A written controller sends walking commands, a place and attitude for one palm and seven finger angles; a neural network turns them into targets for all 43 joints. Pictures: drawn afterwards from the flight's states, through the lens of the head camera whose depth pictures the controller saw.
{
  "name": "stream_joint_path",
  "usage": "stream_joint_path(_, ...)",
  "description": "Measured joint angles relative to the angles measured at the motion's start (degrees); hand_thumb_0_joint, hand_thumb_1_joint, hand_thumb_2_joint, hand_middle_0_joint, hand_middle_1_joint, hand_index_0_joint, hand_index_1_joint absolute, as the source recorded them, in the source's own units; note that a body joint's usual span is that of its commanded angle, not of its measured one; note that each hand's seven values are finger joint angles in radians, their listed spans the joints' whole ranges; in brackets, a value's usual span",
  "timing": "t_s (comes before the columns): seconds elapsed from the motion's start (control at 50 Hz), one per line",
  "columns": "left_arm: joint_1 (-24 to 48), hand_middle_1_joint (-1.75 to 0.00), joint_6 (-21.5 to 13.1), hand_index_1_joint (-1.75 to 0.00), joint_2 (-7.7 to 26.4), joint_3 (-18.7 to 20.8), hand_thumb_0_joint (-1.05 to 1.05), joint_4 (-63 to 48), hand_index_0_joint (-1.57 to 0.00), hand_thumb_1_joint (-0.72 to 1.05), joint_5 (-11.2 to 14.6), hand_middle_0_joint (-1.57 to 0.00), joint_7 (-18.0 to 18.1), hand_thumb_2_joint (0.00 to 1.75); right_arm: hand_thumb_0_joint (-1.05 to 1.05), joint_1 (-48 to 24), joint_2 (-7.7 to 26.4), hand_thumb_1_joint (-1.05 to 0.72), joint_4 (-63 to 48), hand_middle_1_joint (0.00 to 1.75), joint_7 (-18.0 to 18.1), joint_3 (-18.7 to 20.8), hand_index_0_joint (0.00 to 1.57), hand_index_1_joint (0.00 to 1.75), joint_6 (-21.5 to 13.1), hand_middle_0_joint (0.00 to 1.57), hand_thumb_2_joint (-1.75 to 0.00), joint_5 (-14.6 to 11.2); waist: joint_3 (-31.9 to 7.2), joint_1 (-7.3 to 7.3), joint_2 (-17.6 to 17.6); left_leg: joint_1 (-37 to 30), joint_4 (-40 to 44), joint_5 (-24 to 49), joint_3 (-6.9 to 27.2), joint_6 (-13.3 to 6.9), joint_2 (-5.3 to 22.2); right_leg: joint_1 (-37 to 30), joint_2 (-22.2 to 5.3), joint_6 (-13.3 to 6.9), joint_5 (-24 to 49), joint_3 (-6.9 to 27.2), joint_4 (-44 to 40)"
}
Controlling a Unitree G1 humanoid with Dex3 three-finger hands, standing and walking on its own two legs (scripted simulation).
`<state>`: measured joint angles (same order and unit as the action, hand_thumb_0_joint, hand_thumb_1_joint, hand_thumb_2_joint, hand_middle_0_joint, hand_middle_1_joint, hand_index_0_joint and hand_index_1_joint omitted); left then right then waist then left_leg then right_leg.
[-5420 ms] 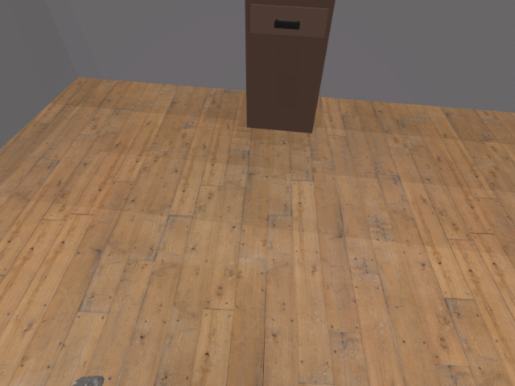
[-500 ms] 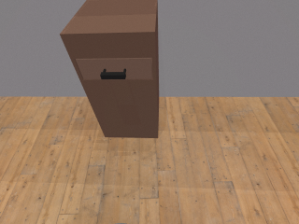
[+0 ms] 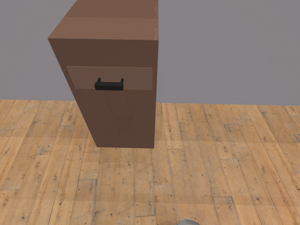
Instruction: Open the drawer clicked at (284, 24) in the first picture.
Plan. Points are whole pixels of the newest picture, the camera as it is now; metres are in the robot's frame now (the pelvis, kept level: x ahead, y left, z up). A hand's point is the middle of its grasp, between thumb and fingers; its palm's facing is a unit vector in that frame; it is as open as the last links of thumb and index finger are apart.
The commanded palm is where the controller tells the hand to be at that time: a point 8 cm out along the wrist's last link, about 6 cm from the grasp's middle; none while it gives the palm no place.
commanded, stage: take the last steps up to it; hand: left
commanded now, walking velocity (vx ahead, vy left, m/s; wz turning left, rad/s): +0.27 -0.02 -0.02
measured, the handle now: (110, 83) +0.71 +0.23 -0.09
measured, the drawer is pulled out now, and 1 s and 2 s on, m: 0.00 0.00 0.00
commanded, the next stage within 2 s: come to a stop and stand still in 0.30 s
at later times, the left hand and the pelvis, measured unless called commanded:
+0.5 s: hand out of the picture +0.14 +0.17 -0.19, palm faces +0.06 -0.99 -0.15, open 7.3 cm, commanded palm none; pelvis +0.17 +0.00 +0.00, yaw -1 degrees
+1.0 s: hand (111, 200) +0.22 +0.14 -0.15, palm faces -0.03 -0.96 -0.27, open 7.3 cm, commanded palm none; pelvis +0.16 -0.05 +0.01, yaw -4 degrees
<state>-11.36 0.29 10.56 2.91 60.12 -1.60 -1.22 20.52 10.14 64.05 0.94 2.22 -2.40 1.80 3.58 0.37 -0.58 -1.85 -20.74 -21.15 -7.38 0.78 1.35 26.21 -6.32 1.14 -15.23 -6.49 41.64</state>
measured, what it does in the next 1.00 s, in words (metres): walks ahead: right foot, then left foot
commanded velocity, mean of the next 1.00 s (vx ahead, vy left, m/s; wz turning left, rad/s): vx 0.01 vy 0.02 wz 0.00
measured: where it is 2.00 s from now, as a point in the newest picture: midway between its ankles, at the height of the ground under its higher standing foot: outside the picture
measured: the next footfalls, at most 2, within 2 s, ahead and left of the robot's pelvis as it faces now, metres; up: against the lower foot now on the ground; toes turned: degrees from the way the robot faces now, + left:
right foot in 0.06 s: +0.15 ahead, -0.12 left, +0.00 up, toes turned -9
left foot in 0.48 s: +0.27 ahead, +0.12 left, +0.00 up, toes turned +7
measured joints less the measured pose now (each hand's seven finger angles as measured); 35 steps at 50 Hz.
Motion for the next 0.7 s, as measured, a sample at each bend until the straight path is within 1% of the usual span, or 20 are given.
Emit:
stream_joint_path(0.04,1.6,-0.3,-0.7,-0.3,0.5,0.2,0.01,-1.0,-0.2,0.93,0.0,-0.2,-0.2,0.9,0.0,1.5,-0.1,-0.92,0.9,0.3,-0.1,0.0,0.2,0.3,0.3,0.2,-0.9,0.0,0.4,0.73,0.7,-0.5,-2.8,-2.9,-0.1,1.0,0.9,-2.4,1.2,-0.9,1.3,-0.9,-4.6)
stream_joint_path(0.06,2.2,-0.3,-1.4,-0.3,0.7,0.3,0.01,-1.5,-0.2,0.93,-0.1,-0.2,-0.2,0.9,0.0,2.3,-0.1,-0.92,1.4,0.3,-0.1,0.0,0.2,0.3,0.4,0.2,-0.9,-0.1,0.5,0.8,1.1,0.2,-6.1,-5.1,0.1,1.2,1.6,-3.8,1.9,-1.7,3.1,-1.2,-6.6)
stream_joint_path(0.08,2.9,-0.3,-2.3,-0.3,0.7,0.4,0.01,-1.8,-0.2,0.92,-0.2,-0.2,-0.1,0.9,0.0,2.4,0.0,-0.91,2.0,0.3,-0.3,0.1,0.2,0.3,0.7,0.2,-0.9,-0.4,1.1,0.83,2.0,2.5,-12.5,-6.9,0.4,0.5,2.9,-3.8,2.6,-2.8,3.2,-1.8,-5.2)
stream_joint_path(0.1,3.4,-0.3,-3.1,-0.3,0.6,0.4,0.0,-2.1,-0.2,0.92,0.0,-0.2,0.2,0.9,0.0,2.2,-0.1,-0.91,2.3,0.3,-0.4,0.1,0.2,0.3,1.2,0.2,-0.9,-0.7,1.6,0.96,2.4,6.0,-21.5,-8.2,1.9,-0.4,3.2,-3.9,2.9,-3.6,1.8,-2.2,-3.6)
stream_joint_path(0.12,3.5,-0.3,-3.6,-0.3,0.5,0.3,0.0,-2.3,-0.2,0.92,0.2,-0.2,0.4,0.9,0.0,1.7,-0.1,-0.91,2.4,0.3,-0.5,0.1,0.2,0.3,1.6,0.2,-0.9,-0.8,1.8,0.95,2.4,9.9,-30.4,-8.6,3.4,-1.1,3.0,-4.7,3.1,-4.2,0.5,-2.5,-3.2)
stream_joint_path(0.14,3.3,-0.3,-3.8,-0.3,0.3,0.2,0.0,-2.4,-0.2,0.92,0.3,-0.2,0.6,0.9,0.01,1.2,-0.1,-0.91,2.4,0.3,-0.7,0.2,0.2,0.3,1.9,0.2,-0.9,-0.9,1.8,0.86,2.5,13.6,-37.7,-7.5,4.4,-1.6,2.7,-5.8,3.3,-4.5,-0.2,-2.6,-4.0)
stream_joint_path(0.16,3.0,-0.3,-3.8,-0.3,-0.1,0.0,0.0,-2.3,-0.2,0.92,0.4,-0.2,0.9,0.9,0.01,0.5,0.0,-0.91,2.1,0.3,-0.7,0.3,0.2,0.3,2.0,0.2,-0.9,-0.8,1.7,0.81,2.7,17.0,-42.7,-5.5,4.8,-1.8,2.8,-7.1,3.7,-4.5,-0.2,-2.7,-5.5)
stream_joint_path(0.18,2.4,-0.3,-3.7,-0.3,-0.5,-0.2,0.0,-2.1,-0.2,0.92,0.4,-0.2,1.2,0.9,0.01,-0.3,0.2,-0.91,1.7,0.3,-0.8,0.4,0.2,0.3,2.1,0.2,-0.9,-0.7,1.4,0.82,2.8,20.0,-45.3,-3.4,4.9,-1.8,3.1,-8.5,4.0,-4.2,0.3,-2.8,-7.4)
stream_joint_path(0.2,1.8,-0.3,-3.6,-0.3,-0.9,-0.4,0.0,-1.7,-0.2,0.92,0.3,-0.2,1.4,0.9,0.01,-1.2,0.3,-0.91,1.1,0.3,-0.8,0.5,0.2,0.3,2.0,0.2,-0.9,-0.5,1.0,0.93,3.0,22.5,-45.9,-1.6,4.7,-1.6,3.6,-9.8,4.3,-4.2,0.8,-2.8,-9.3)
stream_joint_path(0.24,0.3,-0.3,-3.5,-0.3,-1.7,-0.5,0.0,-0.7,-0.2,0.92,0.2,-0.2,2.0,0.9,0.01,-2.9,0.3,-0.91,-0.4,0.3,-0.9,0.5,0.19,0.3,2.0,0.2,-0.9,-0.3,0.1,1.23,2.9,26.2,-43.3,0.6,4.1,-0.8,4.4,-12.2,4.7,-4.3,1.6,-2.8,-12.9)
stream_joint_path(0.3,-1.6,-0.3,-3.2,-0.3,-1.5,-0.5,0.0,0.8,-0.21,0.95,0.1,-0.2,2.2,0.9,0.01,-5.3,-0.3,-0.91,-2.3,0.3,-1.2,0.5,0.19,0.3,1.8,0.2,-0.9,-0.3,-0.9,1.08,2.5,28.7,-35.2,3.0,3.1,0.3,5.3,-15.0,5.0,-4.0,2.2,-2.5,-16.7)
stream_joint_path(0.36,-3.3,-0.3,-3.0,-0.3,-1.8,-0.8,0.0,2.0,-0.21,0.94,0.0,-0.2,1.8,0.9,0.01,-7.2,-0.1,-0.93,-3.1,0.3,-1.0,0.6,0.19,0.3,1.6,0.2,-0.9,-0.3,-1.2,0.25,2.2,28.3,-26.3,4.5,2.2,0.8,5.2,-17.4,5.2,-3.4,1.4,-2.4,-18.1)
stream_joint_path(0.42,-5.1,-0.3,-2.7,-0.3,-2.1,-0.8,0.0,2.9,-0.21,0.93,0.0,-0.2,1.6,0.9,0.01,-8.5,0.2,-0.94,-3.3,0.3,-1.4,0.4,0.19,0.3,1.2,0.2,-0.9,-0.4,-1.3,-1.02,1.6,25.6,-18.8,5.8,1.4,0.5,4.5,-19.1,5.1,-2.4,-0.8,-2.1,-17.3)
stream_joint_path(0.44,-5.8,-0.3,-2.5,-0.3,-2.2,-0.8,0.0,3.2,-0.21,0.93,0.0,-0.2,1.7,0.9,0.01,-8.8,0.2,-0.94,-3.3,0.3,-1.4,0.2,0.19,0.3,1.0,0.2,-0.9,-0.4,-1.3,-1.29,1.3,24.0,-15.7,7.3,1.1,0.5,4.2,-19.6,5.1,-2.0,-1.9,-2.1,-16.4)
stream_joint_path(0.46,-6.5,-0.3,-2.2,-0.3,-2.3,-0.9,0.0,3.6,-0.21,0.93,0.2,-0.2,1.8,0.9,0.01,-8.9,0.4,-0.93,-3.4,0.3,-1.3,-0.1,0.19,0.3,0.5,0.2,-0.9,-0.4,-1.4,-1.55,1.4,22.0,-12.1,10.8,1.1,0.4,4.0,-19.8,5.2,-1.5,-3.3,-2.0,-14.9)
stream_joint_path(0.48,-7.0,-0.3,-1.8,-0.3,-2.4,-1.1,0.0,4.0,-0.21,0.92,0.4,-0.2,2.0,0.9,0.01,-9.1,0.3,-0.93,-3.3,0.3,-1.0,-0.3,0.19,0.3,0.0,0.2,-0.9,-0.4,-1.5,-1.7,1.3,20.7,-10.6,13.0,1.2,-0.3,4.0,-19.6,5.3,-1.0,-4.9,-1.8,-13.0)
stream_joint_path(0.52,-7.1,-0.3,-0.8,-0.3,-1.9,-1.3,0.0,4.9,-0.2,0.92,0.6,-0.2,2.5,0.9,0.01,-10.0,-1.0,-0.93,-2.8,0.3,-0.4,-1.0,0.19,0.3,0.0,0.2,-0.9,-0.5,-1.0,-2.36,-1.2,19.9,-12.2,9.6,-0.2,-1.7,2.7,-19.1,3.6,-0.4,-7.9,-0.5,-9.6)
stream_joint_path(0.56,-6.8,-0.3,0.4,-0.3,-1.7,-1.6,0.0,5.2,-0.2,0.92,0.8,-0.2,2.9,0.9,0.0,-11.2,-2.2,-0.92,-2.6,0.3,0.4,-1.6,0.19,0.3,0.5,0.2,-0.9,-0.7,-0.7,-2.83,-2.6,18.8,-11.3,7.8,-1.5,-2.3,2.0,-17.1,3.1,0.0,-11.6,1.1,-5.2)
stream_joint_path(0.64,-4.9,-0.3,2.1,-0.3,-1.8,-1.5,0.0,3.4,-0.2,0.92,0.6,-0.2,2.9,0.9,0.0,-14.0,-2.6,-0.93,-4.1,0.3,1.5,-1.0,0.2,0.3,1.7,0.2,-0.9,-0.9,1.3,-2.27,-1.9,18.0,-8.0,9.7,-2.3,-2.6,2.2,-10.5,3.6,0.3,-15.2,2.8,5.6)
stream_joint_path(0.7,-3.3,-0.3,2.8,-0.3,-1.2,-0.6,0.0,1.2,-0.2,0.91,0.5,-0.2,2.8,0.9,-0.01,-15.4,-2.2,-0.93,-5.0,0.3,1.5,-0.4,0.2,0.3,2.7,0.2,-0.9,-0.8,2.4,-1.8,-0.9,18.4,-6.9,10.8,-2.7,-2.3,3.1,-5.7,4.0,0.6,-14.8,3.9,12.4)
